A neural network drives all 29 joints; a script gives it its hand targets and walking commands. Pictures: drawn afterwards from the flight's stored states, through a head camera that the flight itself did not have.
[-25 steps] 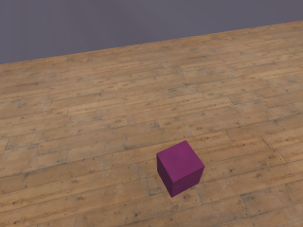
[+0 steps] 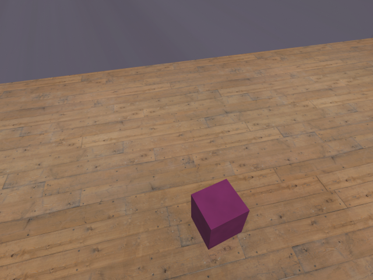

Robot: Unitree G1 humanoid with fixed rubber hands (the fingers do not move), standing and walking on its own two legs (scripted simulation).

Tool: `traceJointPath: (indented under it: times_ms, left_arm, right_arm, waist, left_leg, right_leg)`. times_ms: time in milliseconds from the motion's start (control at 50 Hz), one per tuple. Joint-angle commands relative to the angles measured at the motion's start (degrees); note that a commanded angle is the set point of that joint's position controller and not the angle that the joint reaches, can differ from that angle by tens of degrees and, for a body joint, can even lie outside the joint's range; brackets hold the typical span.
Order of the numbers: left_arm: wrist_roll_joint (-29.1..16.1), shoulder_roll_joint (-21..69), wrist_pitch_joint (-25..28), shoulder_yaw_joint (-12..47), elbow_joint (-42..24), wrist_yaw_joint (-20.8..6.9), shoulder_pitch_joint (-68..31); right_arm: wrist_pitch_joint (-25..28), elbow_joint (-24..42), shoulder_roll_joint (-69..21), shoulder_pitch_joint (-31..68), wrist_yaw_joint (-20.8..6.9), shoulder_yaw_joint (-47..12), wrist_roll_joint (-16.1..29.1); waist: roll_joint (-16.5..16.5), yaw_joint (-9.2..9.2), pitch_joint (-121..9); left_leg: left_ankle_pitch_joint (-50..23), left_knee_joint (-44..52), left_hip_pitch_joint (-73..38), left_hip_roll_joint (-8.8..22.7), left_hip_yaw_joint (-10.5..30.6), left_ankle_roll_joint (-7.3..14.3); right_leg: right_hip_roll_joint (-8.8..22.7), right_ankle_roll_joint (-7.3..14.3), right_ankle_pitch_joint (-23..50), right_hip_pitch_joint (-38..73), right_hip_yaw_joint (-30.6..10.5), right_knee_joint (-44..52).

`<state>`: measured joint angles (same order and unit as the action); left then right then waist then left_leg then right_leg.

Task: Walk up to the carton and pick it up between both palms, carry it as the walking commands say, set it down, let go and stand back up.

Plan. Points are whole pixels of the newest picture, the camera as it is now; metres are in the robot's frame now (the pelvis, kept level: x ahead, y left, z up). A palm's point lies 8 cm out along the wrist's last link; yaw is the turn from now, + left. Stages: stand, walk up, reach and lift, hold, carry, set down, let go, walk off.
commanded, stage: walk up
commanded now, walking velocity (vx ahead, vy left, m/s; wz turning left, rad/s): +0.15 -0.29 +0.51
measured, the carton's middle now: (217, 214) +0.60 -0.12 -0.65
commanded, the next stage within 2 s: none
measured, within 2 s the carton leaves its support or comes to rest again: neither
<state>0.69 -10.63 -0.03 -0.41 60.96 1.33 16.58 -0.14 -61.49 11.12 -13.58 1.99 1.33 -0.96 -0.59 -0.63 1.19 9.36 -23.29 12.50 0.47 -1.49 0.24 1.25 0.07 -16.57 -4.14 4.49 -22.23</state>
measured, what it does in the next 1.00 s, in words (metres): steps to the right, turning left: right foot, then left foot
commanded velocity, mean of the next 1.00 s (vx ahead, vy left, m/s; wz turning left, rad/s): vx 0.11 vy -0.26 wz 0.32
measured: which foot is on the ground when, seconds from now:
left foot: down 0.00-0.34, up 0.36-0.64, down 0.66-1.00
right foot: down 0.00-0.00, up 0.02-0.32, down 0.34-0.66, up 0.68-1.00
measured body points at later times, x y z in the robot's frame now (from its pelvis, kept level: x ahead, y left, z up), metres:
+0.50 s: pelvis +0.01 -0.14 +0.00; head +0.03 -0.15 +0.45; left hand +0.02 +0.11 -0.13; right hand +0.14 -0.41 -0.14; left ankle -0.01 -0.02 -0.66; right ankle +0.03 -0.24 -0.74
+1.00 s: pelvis +0.12 -0.27 -0.01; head +0.14 -0.26 +0.44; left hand +0.10 +0.01 -0.14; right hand +0.24 -0.53 -0.14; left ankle +0.01 -0.11 -0.74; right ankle +0.21 -0.42 -0.72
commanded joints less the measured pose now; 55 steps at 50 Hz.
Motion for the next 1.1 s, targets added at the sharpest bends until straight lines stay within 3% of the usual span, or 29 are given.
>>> traceJointPath:
  times_ms: [0,20,80,120,220,260,300,320,340,360,420,460,560,620,640,660,680,700,740,780,840,900,920,960,1000,1020,1040,1060,1080]
  left_arm:
    - [1.2,-10.8,-2.1,-3.8,-5.6,-1.2,-3.0]
    - [1.5,-9.6,-2.7,-4.2,-8.3,-1.6,-6.2]
    - [2.0,-7.2,-2.0,-3.1,-9.7,-2.3,-3.0]
    - [2.0,-5.7,-2.0,-2.6,-10.8,-2.7,-2.2]
    - [1.9,-6.0,-3.9,-2.3,-15.0,-3.1,-5.4]
    - [1.9,-6.4,-3.8,-2.4,-14.9,-3.2,-2.7]
    - [2.1,-7.1,-3.6,-2.7,-13.0,-2.9,4.4]
    - [2.1,-9.2,-3.3,-3.3,-12.3,-2.6,8.3]
    - [2.4,-14.4,-2.9,-4.3,-12.4,-2.3,10.4]
    - [2.7,-17.7,-3.2,-4.7,-14.8,-2.5,4.5]
    - [2.3,-9.5,-2.4,-2.8,-17.0,-1.7,-5.4]
    - [2.5,-7.5,-1.7,-2.5,-17.0,-0.7,-5.1]
    - [2.8,-7.6,-1.9,-2.7,-14.1,-0.8,3.2]
    - [2.6,-7.5,-2.1,-2.5,-12.7,-0.9,4.8]
    - [2.4,-6.4,-1.9,-2.1,-13.1,-1.1,4.5]
    - [2.0,-4.1,-1.6,-1.3,-15.3,-1.4,2.4]
    - [2.2,-5.5,-2.2,-2.0,-17.4,-1.8,-0.1]
    - [1.9,-7.6,-3.3,-2.9,-16.4,-2.2,-2.0]
    - [1.8,-7.9,-3.9,-3.3,-15.1,-2.9,-0.8]
    - [1.9,-7.7,-4.2,-3.6,-14.5,-3.7,1.2]
    - [1.3,-6.6,-4.6,-2.6,-15.6,-4.5,-1.9]
    - [1.0,-6.1,-3.7,-1.6,-15.6,-5.6,-3.3]
    - [1.1,-6.3,-3.4,-1.7,-15.0,-5.4,-2.7]
    - [0.9,-6.5,-2.2,-1.8,-12.7,-4.7,0.4]
    - [0.6,-8.4,0.0,-2.6,-9.3,-3.4,8.6]
    - [0.7,-14.5,1.2,-4.4,-8.0,-2.8,15.5]
    - [1.0,-19.8,1.1,-5.4,-8.6,-2.0,14.6]
    - [1.3,-18.0,0.8,-4.9,-8.6,-1.8,10.4]
    - [1.2,-14.9,1.1,-4.2,-9.3,-1.7,5.5]
  right_arm:
    - [-1.9,-1.6,15.4,-14.9,1.9,5.4,-2.0]
    - [-2.2,-2.0,18.0,-17.2,2.5,6.6,-1.4]
    - [-1.0,2.4,13.7,-7.7,2.4,5.3,-1.1]
    - [-0.1,5.4,11.5,-4.3,1.7,4.6,-1.4]
    - [-1.2,9.0,14.6,-7.9,1.5,6.4,-2.0]
    - [-1.5,10.9,15.2,-6.0,1.5,6.8,-2.0]
    - [-1.5,12.7,13.9,-3.8,1.7,6.6,-1.9]
    - [-1.4,12.5,11.1,-5.9,2.0,6.2,-1.9]
    - [-1.7,13.1,7.4,-7.4,2.1,5.5,-1.9]
    - [-2.4,15.5,7.0,-3.5,1.9,5.0,-2.4]
    - [-2.7,15.4,8.2,-5.1,0.9,6.2,-2.3]
    - [-3.1,13.6,8.1,-6.9,0.0,5.9,-1.9]
    - [-3.2,15.3,4.5,0.9,0.5,3.4,-0.2]
    - [-2.2,13.7,5.8,-4.7,1.8,3.5,-0.1]
    - [-1.6,12.3,8.9,-9.5,2.3,4.5,-0.4]
    - [-1.1,11.3,14.7,-14.9,2.9,5.9,-0.8]
    - [-1.5,12.1,19.9,-16.0,3.4,6.9,-0.6]
    - [-1.7,12.2,18.8,-13.6,3.5,6.4,-0.5]
    - [-1.3,12.9,13.9,-4.0,3.1,4.6,0.0]
    - [-0.3,13.2,12.1,-1.4,2.3,4.3,0.1]
    - [0.4,12.0,12.4,-2.5,1.4,5.0,-0.8]
    - [0.5,10.9,13.9,-2.1,-0.4,6.2,-1.5]
    - [0.4,11.0,14.4,-0.4,-1.0,6.3,-1.6]
    - [0.3,10.5,14.8,0.7,-1.5,6.5,-1.6]
    - [0.4,9.7,10.4,-2.8,-1.8,5.1,-0.9]
    - [0.5,12.2,5.9,-1.9,-2.1,3.5,-0.4]
    - [0.2,14.3,5.4,-0.4,-1.9,2.6,-0.2]
    - [0.2,14.0,7.1,2.9,-1.9,3.0,-0.7]
    - [0.7,13.2,7.9,3.1,-2.4,3.3,-1.0]
  waist:
    - [2.8,-4.49,1.3]
    - [5.3,-5.22,1.9]
    - [7.8,-0.42,0.5]
    - [11.6,0.76,-0.9]
    - [16.5,-1.14,-1.1]
    - [15.9,0.83,-1.8]
    - [12.4,4.74,-2.0]
    - [5.0,6.33,-3.4]
    - [-10.8,7.55,-2.7]
    - [-18.3,6.55,-0.2]
    - [-8.0,0.59,5.0]
    - [-7.2,0.96,3.6]
    - [-8.6,3.85,0.7]
    - [-4.7,0.35,-3.9]
    - [-0.2,-2.47,-5.3]
    - [12.3,-4.77,-3.8]
    - [18.6,-4.46,-4.4]
    - [8.7,-2.53,-2.6]
    - [5.5,1.08,1.3]
    - [9.0,2.62,0.3]
    - [11.2,1.84,0.7]
    - [17.1,0.74,-0.4]
    - [18.5,1.18,0.4]
    - [14.0,2.36,2.0]
    - [-0.1,5.27,-1.2]
    - [-16.1,7.51,-2.5]
    - [-25.4,7.02,-2.1]
    - [-21.2,5.59,1.1]
    - [-17.5,3.74,4.5]
  left_leg:
    - [24.6,14.5,-9.1,19.4,31.2,7.4]
    - [31.5,17.6,-9.0,27.3,44.0,11.4]
    - [23.3,14.1,1.5,21.3,31.3,7.9]
    - [16.9,13.0,6.5,15.5,21.0,5.2]
    - [15.7,12.6,9.3,13.8,18.2,5.8]
    - [18.2,10.9,13.2,13.2,16.8,4.7]
    - [20.3,6.0,20.3,9.1,12.9,1.8]
    - [21.6,-2.4,24.5,5.5,9.5,0.7]
    - [22.8,-22.3,29.2,-1.3,3.9,-0.1]
    - [22.6,-35.7,31.1,0.7,-1.8,-1.7]
    - [13.0,-46.5,22.8,1.9,0.5,-0.6]
    - [9.9,-46.0,21.1,1.9,-0.8,-1.2]
    - [15.2,-20.6,14.5,1.2,-2.7,-0.7]
    - [6.4,-6.5,-2.9,2.0,-3.8,0.8]
    - [2.9,-2.4,-13.7,6.5,1.0,2.0]
    - [-7.7,-0.3,-22.2,21.2,19.1,5.3]
    - [-15.5,4.1,-18.9,33.9,38.5,12.3]
    - [-14.5,4.9,-13.6,32.3,33.3,12.8]
    - [-16.2,4.6,-4.9,24.6,19.0,10.0]
    - [-21.0,3.9,-1.0,19.5,10.2,7.8]
    - [-18.2,4.9,-1.1,16.5,5.6,5.0]
    - [15.3,11.1,3.7,13.5,5.0,3.8]
    - [17.9,11.8,5.4,12.9,4.5,3.6]
    - [19.2,8.3,7.6,12.4,3.2,2.7]
    - [19.4,-9.4,12.8,7.1,-0.7,0.4]
    - [25.3,-29.7,22.3,1.5,-2.4,-0.9]
    - [27.5,-40.2,28.5,0.8,1.0,-1.1]
    - [22.6,-44.5,28.8,3.9,3.4,-0.2]
    - [17.8,-45.1,28.7,5.3,3.6,0.1]
  right_leg:
    - [-1.6,-3.7,-12.1,-22.1,8.0,-16.8]
    - [0.4,-2.6,-12.8,-31.5,-2.0,-30.5]
    - [4.5,-1.5,-3.4,-30.6,-7.5,-38.8]
    - [3.2,-2.3,-1.0,-24.0,-3.8,-33.5]
    - [0.1,-4.2,-5.2,-16.3,0.3,-20.5]
    - [-0.3,-3.4,-3.3,-9.7,0.6,-14.1]
    - [0.3,-2.3,0.4,1.7,1.5,-3.4]
    - [4.6,-1.8,-1.4,7.5,-1.3,1.6]
    - [15.4,0.0,-12.1,4.8,-14.4,9.2]
    - [22.8,3.9,-24.9,-8.2,-18.9,17.2]
    - [15.0,6.4,-10.8,-17.3,-7.7,13.3]
    - [13.1,7.5,-0.4,-13.2,-2.0,9.4]
    - [12.6,8.3,17.0,-4.2,0.6,3.9]
    - [10.6,6.3,16.4,-8.9,2.5,-4.5]
    - [8.1,3.7,11.5,-17.0,4.2,-11.7]
    - [3.6,0.5,-10.6,-33.8,4.2,-24.2]
    - [1.4,-1.8,-17.8,-40.9,-1.7,-35.5]
    - [4.0,-2.7,-13.5,-40.3,-6.7,-42.5]
    - [5.9,-3.8,-5.2,-36.7,-8.1,-45.6]
    - [5.1,-4.5,0.0,-31.1,-6.4,-46.0]
    - [4.7,-5.1,1.7,-28.6,-3.7,-34.2]
    - [3.1,-3.4,0.3,-17.4,1.0,-20.9]
    - [2.0,-3.3,-0.8,-13.7,3.4,-19.1]
    - [1.0,-3.1,2.2,-7.3,6.1,-10.8]
    - [6.4,-1.8,3.4,5.5,2.1,-0.5]
    - [19.8,0.6,-10.3,6.9,-16.6,8.5]
    - [27.6,4.9,-22.4,2.8,-32.3,15.4]
    - [24.8,7.2,-30.7,-2.4,-30.3,17.5]
    - [21.2,6.5,-26.8,-5.2,-23.9,16.6]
